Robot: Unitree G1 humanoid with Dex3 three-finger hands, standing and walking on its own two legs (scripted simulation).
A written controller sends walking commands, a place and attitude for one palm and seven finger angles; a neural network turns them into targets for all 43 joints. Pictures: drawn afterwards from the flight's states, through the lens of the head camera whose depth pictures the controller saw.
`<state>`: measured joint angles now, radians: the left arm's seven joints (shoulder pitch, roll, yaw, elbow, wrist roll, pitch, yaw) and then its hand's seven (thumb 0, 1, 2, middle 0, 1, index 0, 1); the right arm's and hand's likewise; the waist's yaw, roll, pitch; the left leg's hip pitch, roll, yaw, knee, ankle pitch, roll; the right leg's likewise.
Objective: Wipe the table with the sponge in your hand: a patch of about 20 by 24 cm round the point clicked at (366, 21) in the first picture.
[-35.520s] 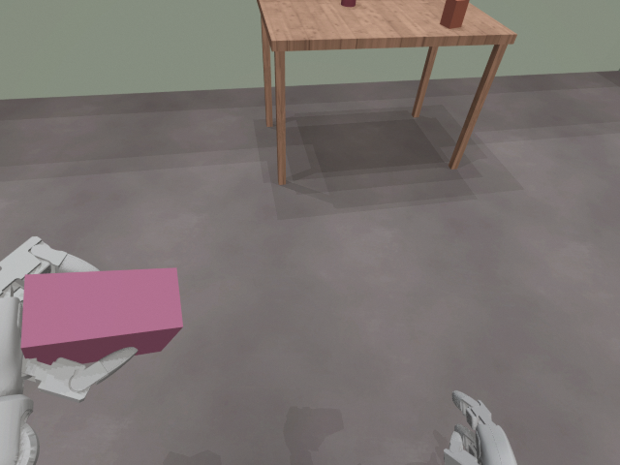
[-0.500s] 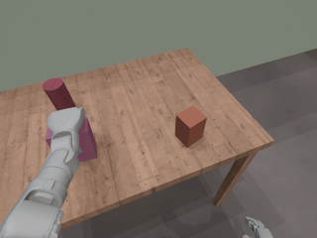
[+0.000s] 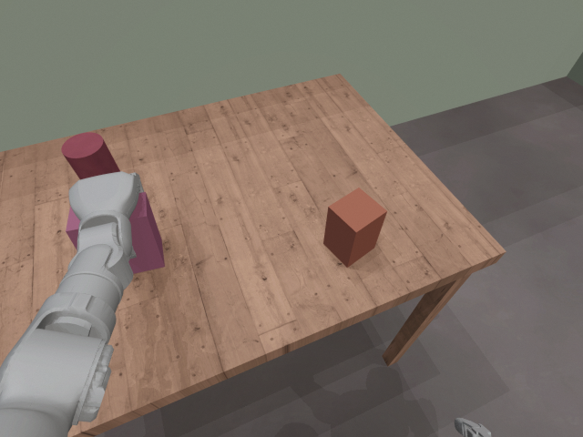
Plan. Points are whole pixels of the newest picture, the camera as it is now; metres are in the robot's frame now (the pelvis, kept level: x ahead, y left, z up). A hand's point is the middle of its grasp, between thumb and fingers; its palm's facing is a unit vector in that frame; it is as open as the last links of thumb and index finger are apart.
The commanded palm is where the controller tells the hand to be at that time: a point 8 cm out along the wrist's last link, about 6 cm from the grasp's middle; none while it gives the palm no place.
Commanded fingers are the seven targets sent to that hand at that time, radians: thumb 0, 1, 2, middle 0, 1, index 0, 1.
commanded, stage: wipe forward along the middle lane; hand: left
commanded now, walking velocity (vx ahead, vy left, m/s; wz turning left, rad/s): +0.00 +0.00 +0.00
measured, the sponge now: (124, 245) +0.40 +0.29 -0.01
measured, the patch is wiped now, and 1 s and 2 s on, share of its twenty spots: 1.00 1.00 1.00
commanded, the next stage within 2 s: slide back across to the first lane in 0.06 s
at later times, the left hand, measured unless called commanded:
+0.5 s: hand (106, 210) +0.44 +0.31 +0.04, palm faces -0.07 -0.03 -1.00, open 10.1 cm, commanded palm +0.40 +0.32 +0.09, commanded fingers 0.00 0.10 1.30 -1.20 -1.60 -1.20 -1.60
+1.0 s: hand (62, 227) +0.40 +0.36 +0.04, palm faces -0.11 -0.01 -0.99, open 10.1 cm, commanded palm +0.38 +0.34 +0.09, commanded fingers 0.00 0.10 1.30 -1.20 -1.60 -1.20 -1.60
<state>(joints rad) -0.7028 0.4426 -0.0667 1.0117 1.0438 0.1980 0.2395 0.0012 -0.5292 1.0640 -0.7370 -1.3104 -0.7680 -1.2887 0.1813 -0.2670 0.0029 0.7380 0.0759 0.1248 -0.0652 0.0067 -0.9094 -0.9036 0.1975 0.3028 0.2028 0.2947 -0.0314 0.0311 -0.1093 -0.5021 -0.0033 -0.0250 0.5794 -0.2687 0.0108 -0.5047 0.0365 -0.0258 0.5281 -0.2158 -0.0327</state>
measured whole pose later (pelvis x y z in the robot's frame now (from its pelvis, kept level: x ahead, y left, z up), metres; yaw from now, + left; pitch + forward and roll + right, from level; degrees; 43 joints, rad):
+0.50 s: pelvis +0.01 +0.02 +0.00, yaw -1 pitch +11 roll -1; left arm -0.68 0.47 0.01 1.01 1.05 0.18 0.26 0.00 -0.51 1.06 -0.71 -1.34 -0.74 -1.32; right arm 0.25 -0.25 0.00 0.76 0.07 0.14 -0.04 0.01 -0.91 -0.90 0.20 0.30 0.20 0.29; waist -0.05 0.03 -0.12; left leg -0.48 -0.01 0.00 0.58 -0.29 0.04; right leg -0.48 0.03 0.00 0.51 -0.22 -0.01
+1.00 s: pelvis +0.03 +0.02 +0.01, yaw +1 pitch +10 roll -2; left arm -0.50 0.54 0.00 0.79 1.04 0.12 0.16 0.00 -0.50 1.06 -0.69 -1.35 -0.72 -1.34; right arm 0.16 -0.27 -0.02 0.69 0.07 0.15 -0.04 0.01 -0.91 -0.90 0.20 0.30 0.20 0.29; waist 0.02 0.03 -0.10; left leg -0.41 -0.02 -0.03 0.55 -0.31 0.04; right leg -0.39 0.02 -0.03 0.46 -0.24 -0.01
